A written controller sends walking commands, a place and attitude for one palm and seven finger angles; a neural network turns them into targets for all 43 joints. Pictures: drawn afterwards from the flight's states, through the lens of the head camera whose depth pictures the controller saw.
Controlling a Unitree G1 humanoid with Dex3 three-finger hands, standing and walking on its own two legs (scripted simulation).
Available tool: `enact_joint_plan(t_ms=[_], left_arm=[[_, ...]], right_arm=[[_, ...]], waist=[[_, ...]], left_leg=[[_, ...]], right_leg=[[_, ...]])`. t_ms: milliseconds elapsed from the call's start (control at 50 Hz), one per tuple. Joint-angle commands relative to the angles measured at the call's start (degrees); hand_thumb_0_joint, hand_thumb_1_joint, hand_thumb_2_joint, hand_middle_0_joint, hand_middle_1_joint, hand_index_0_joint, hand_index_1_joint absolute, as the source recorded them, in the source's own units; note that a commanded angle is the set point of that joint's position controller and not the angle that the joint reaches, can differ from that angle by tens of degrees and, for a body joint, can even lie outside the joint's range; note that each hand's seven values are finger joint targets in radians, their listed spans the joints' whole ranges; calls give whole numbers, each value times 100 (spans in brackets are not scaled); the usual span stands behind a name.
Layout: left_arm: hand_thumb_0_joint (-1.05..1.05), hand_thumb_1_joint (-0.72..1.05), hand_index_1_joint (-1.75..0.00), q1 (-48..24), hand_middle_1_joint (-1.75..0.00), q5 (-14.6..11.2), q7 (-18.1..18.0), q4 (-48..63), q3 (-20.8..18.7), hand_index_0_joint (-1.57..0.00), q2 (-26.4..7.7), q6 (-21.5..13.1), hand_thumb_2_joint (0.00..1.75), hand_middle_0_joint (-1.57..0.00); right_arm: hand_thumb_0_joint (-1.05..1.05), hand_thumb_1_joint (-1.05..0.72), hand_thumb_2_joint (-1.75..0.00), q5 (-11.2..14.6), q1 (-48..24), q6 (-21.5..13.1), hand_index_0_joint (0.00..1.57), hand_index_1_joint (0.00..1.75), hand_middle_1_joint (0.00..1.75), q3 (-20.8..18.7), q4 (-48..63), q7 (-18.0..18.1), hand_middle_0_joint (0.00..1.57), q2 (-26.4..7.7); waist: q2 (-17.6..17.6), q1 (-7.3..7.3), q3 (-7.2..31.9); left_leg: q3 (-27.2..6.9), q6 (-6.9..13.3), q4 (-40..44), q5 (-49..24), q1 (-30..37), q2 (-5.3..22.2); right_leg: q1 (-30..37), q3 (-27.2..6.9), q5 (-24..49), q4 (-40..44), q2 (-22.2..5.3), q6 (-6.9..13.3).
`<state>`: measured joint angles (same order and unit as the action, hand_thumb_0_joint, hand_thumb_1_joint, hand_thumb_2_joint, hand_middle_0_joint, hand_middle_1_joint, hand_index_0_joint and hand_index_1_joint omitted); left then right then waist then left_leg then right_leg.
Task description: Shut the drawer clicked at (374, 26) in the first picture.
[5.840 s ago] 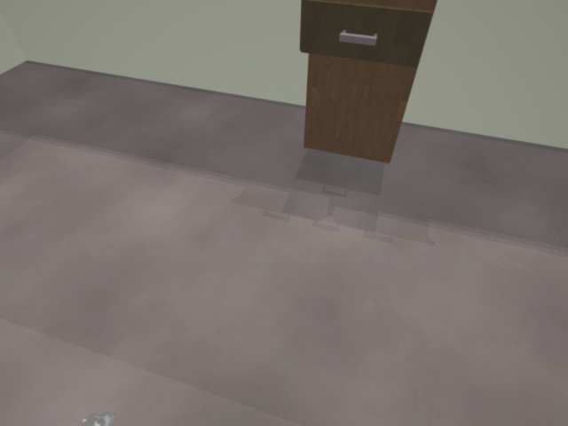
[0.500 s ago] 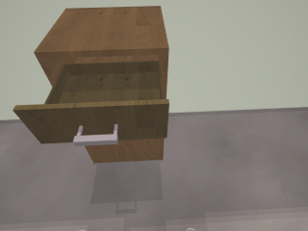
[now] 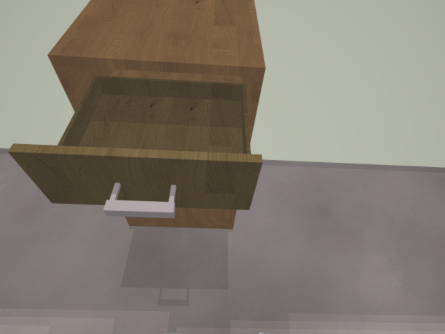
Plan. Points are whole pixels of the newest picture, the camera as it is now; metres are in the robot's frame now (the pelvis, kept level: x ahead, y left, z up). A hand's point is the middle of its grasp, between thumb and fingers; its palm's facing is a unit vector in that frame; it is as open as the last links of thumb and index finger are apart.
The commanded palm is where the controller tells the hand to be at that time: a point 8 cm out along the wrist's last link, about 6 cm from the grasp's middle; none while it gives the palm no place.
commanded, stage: come to a stop and stand still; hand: left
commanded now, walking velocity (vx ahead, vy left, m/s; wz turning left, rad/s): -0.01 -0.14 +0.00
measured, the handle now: (142, 199) +0.35 +0.19 +0.00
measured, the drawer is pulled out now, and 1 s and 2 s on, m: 0.27 0.27 0.27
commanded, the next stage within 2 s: look again from close up in 0.74 s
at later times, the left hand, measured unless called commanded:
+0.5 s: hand out of the picture -0.04 +0.11 -0.17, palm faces +0.02 -0.98 -0.19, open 7.4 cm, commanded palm none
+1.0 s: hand out of the picture -0.03 +0.12 -0.18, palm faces +0.00 -0.99 -0.16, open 7.4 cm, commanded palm none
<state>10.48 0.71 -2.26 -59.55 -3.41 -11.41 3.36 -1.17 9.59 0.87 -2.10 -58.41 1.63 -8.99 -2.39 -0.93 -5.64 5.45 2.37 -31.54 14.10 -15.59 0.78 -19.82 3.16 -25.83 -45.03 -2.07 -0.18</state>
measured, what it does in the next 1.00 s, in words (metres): steps on the spot: right foot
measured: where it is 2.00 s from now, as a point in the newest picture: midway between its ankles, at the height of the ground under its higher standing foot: outside the picture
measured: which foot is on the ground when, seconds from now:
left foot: down 0.00-1.00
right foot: up 0.00-0.28, down 0.30-1.00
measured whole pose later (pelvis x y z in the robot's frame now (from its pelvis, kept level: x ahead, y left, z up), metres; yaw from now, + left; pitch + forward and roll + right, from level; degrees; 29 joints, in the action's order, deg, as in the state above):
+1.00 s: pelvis -0.02 -0.03 +0.00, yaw -2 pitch -2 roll -1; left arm 19.5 0.7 -3.2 -62.2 -0.1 -6.4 -1.3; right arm -0.9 17.6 -0.5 -0.1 -62.0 2.0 -6.8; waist -0.3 1.6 -3.1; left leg 2.2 0.1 -32.9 13.7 -16.8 2.4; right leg -7.1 2.8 -20.8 -30.2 -0.1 0.2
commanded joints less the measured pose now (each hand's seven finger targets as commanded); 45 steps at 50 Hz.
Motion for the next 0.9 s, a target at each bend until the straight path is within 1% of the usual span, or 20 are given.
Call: enact_joint_plan(t_ms=[0, 40, 140, 220, 240, 260, 280, 300, 320, 340, 360, 420, 500, 540, 680, 800, 820, 840, 860, 880], left_arm=[[0, 90, -30, 548, -30, 38, 24, 124, -25, -20, -316, -115, 90, -20], [0, 90, -30, 569, -30, 26, 41, 83, 9, -20, -325, -136, 90, -20], [0, 90, -30, 350, -30, 23, 68, 140, 84, -20, -233, -123, 90, -20], [0, 90, -30, 873, -30, 18, 52, -105, 114, -20, -135, -183, 90, -20], [0, 90, -30, 1030, -30, 29, 33, -180, 118, -20, -186, -214, 90, -20], [0, 90, -30, 1034, -30, 56, 13, -204, 109, -20, -344, -253, 90, -20], [0, 90, -30, 914, -30, 50, 8, -184, 111, -20, -536, -288, 90, -20], [0, 90, -30, 737, -30, 30, 19, -122, 124, -20, -683, -295, 90, -20], [0, 90, -30, 558, -30, 20, 20, -123, 99, -20, -735, -354, 90, -20], [0, 90, -30, 474, -30, 26, 8, -123, 138, -20, -578, -354, 90, -20], [0, 90, -30, 445, -30, 15, 8, -124, 165, -20, -491, -361, 90, -20], [0, 90, -30, 603, -30, -46, 12, -208, 204, -20, -346, -400, 90, -20], [0, 90, -30, 706, -30, -27, 0, -268, 172, -20, -347, -324, 90, -20], [0, 90, -30, 735, -30, -17, 3, -275, 163, -20, -301, -315, 90, -20], [0, 90, -30, 962, -30, -50, 10, -405, 168, -20, -95, -343, 90, -20], [0, 90, -30, 1137, -30, -54, -13, -446, 178, -20, 19, -365, 90, -20], [0, 90, -30, 1615, -30, 64, -209, -539, 228, -20, -150, -575, 90, -20], [0, 90, -30, 1369, -30, 82, -210, -314, 181, -20, -396, -630, 90, -20], [0, 90, -30, 1363, -30, 57, -200, -171, 186, -20, -352, -660, 90, -20], [0, 90, -30, 1242, -30, 6, -189, -90, 196, -20, -314, -679, 90, -20]], right_arm=[[0, -90, -90, -17, -46, -126, 20, 30, 30, -110, 293, 113, 20, -807], [0, -90, -90, 14, 74, -139, 20, 30, 30, -128, 224, 117, 20, -816], [0, -90, -90, -1, 436, -86, 20, 30, 30, -219, 1, 87, 20, -988], [0, -90, -90, 23, 327, -67, 20, 30, 30, -245, -67, 34, 20, -990], [0, -90, -90, 58, 275, -67, 20, 30, 30, -242, -81, 21, 20, -899], [0, -90, -90, 90, 294, -63, 20, 30, 30, -203, -84, 3, 20, -708], [0, -90, -90, 112, 249, -42, 20, 30, 30, -147, -49, -30, 20, -474], [0, -90, -90, 103, 222, -26, 20, 30, 30, -94, -37, -83, 20, -355], [0, -90, -90, 45, 160, 35, 20, 30, 30, -52, -71, -77, 20, -305], [0, -90, -90, 23, 207, 54, 20, 30, 30, -69, -136, -69, 20, -366], [0, -90, -90, 16, 348, 34, 20, 30, 30, -38, -228, -62, 20, -362], [0, -90, -90, 30, 696, -43, 20, 30, 30, 33, -496, -37, 20, -385], [0, -90, -90, 33, 800, 30, 20, 30, 30, 38, -621, -36, 20, -342], [0, -90, -90, 26, 974, 36, 20, 30, 30, 37, -688, -25, 20, -271], [0, -90, -90, 32, 1231, -56, 20, 30, 30, 60, -773, 35, 20, -161], [0, -90, -90, 57, 1288, -117, 20, 30, 30, 42, -790, 68, 20, -148], [0, -90, -90, 72, 386, -234, 20, 30, 30, 99, -311, 9, 20, -240], [0, -90, -90, 53, 709, -183, 20, 30, 30, 134, 48, 6, 20, -54], [0, -90, -90, 39, 1185, -228, 20, 30, 30, 118, 0, 9, 20, -10], [0, -90, -90, 54, 1354, -261, 20, 30, 30, 92, -61, 21, 20, -101]], waist=[[991, -44, 618], [809, 33, 774], [1005, 316, 781], [1065, 139, 866], [917, 59, 753], [391, 89, 493], [-118, 156, 338], [-50, 223, 381], [-1054, 183, 145], [-1197, 179, -71], [-981, 226, -186], [-203, 240, 79], [-86, 198, -489], [-31, 213, -575], [414, 150, -294], [280, 112, 47], [126, -235, -56], [-132, 228, 56], [-436, 320, 922], [-667, 343, 1381]], left_leg=[[-1385, 731, 1587, -1845, 447, 1576], [-1238, 723, 1505, -2203, 894, 1581], [-1399, 751, 1501, -2053, 1235, 1689], [-1134, 470, 1354, -1389, 937, 1355], [-1015, 299, 1196, -1047, 597, 1182], [-759, 14, 958, -578, 167, 860], [-400, -253, 732, -11, 82, 491], [-336, -336, 674, 163, 404, 313], [-305, -355, 511, 148, 370, 291], [-322, -337, 392, 101, 417, 327], [-356, -324, 414, -167, 440, 345], [-459, -317, 809, -818, 725, 470], [-379, -377, 642, -320, 571, 461], [-366, -362, 600, -291, 568, 465], [-476, -336, 774, -639, 443, 526], [-519, -282, 800, -1048, 498, 583], [-282, -417, -697, -626, -241, 458], [-281, -400, -563, 321, -547, 235], [-189, -192, -277, 297, -258, 166], [-249, -166, -123, -431, 32, 114]], right_leg=[[-331, -558, -44, -1205, -18, -115], [-400, -483, -31, -953, -48, -181], [-142, -255, -367, 81, -112, -195], [618, 17, 538, 1539, -34, -120], [1004, -11, 1077, 2259, -66, -97], [1157, -435, 1320, 2747, -341, 20], [834, -970, 1114, 3010, -873, 251], [309, -1105, 613, 3150, -1167, 397], [-44, -1241, 271, 3386, -1032, 455], [-229, -1202, 102, 3522, -1029, 485], [-207, -1121, 408, 3421, -942, 482], [172, -746, 1016, 2970, -619, 323], [-329, -846, -319, 3396, -643, 312], [-407, -849, -442, 3421, -623, 344], [115, -655, 372, 2998, -442, 297], [571, -506, 1191, 2756, -383, 237], [631, -1247, 4624, 2800, -854, -92], [1319, -1048, 6737, 2383, -1169, 34], [1862, -670, 7231, 1770, -1046, 255], [2150, -413, 7125, 1401, -818, 325]])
